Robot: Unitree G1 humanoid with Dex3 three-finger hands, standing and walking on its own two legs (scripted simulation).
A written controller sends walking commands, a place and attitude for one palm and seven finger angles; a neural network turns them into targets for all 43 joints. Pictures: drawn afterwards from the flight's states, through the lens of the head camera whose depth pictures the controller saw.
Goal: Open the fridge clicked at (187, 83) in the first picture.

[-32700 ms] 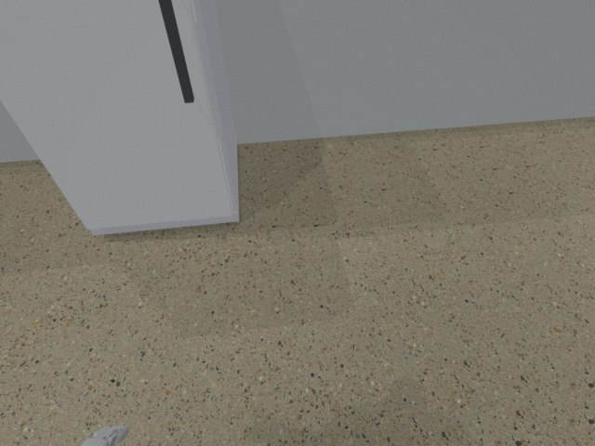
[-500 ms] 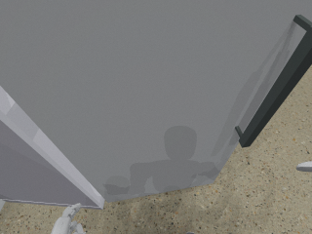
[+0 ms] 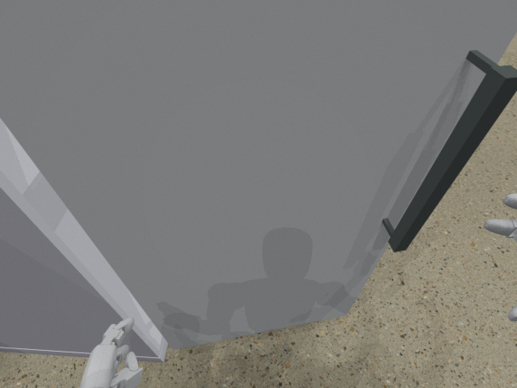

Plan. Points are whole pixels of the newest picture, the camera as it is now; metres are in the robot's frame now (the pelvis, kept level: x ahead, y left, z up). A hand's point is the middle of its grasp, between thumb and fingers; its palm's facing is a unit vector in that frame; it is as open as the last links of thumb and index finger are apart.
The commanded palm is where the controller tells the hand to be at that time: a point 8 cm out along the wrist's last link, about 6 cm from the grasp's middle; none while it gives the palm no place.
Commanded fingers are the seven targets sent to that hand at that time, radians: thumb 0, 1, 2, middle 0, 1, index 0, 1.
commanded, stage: draw the hand back to the body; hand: right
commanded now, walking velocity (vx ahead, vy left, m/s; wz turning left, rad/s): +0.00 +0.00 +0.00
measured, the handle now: (428, 172) +0.43 -0.25 +0.12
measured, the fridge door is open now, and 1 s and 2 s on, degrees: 76 76 76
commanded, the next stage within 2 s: step back with the hand held close in 1.36 s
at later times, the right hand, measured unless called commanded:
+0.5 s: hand out of the picture +0.22 -0.32 +0.14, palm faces +0.50 +0.82 -0.28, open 13.5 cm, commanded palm +0.17 -0.35 +0.16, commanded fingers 0.00 -0.07 -0.50 0.23 0.79 0.23 0.79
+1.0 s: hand out of the picture +0.21 -0.25 +0.18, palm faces +0.47 +0.81 -0.36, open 8.6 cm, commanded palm +0.16 -0.28 +0.20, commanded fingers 0.00 -0.90 -0.90 0.20 0.30 0.20 0.30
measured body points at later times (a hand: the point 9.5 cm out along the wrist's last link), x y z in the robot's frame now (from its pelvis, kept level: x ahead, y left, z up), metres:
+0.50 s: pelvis -0.02 -0.02 +0.02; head -0.03 -0.02 +0.47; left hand +0.17 +0.21 -0.05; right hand +0.19 -0.36 +0.16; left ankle +0.00 +0.12 -0.72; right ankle +0.02 -0.11 -0.72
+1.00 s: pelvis +0.01 +0.02 +0.03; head -0.02 +0.04 +0.48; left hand +0.20 +0.26 -0.05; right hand +0.18 -0.29 +0.20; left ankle +0.00 +0.12 -0.72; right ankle +0.02 -0.11 -0.72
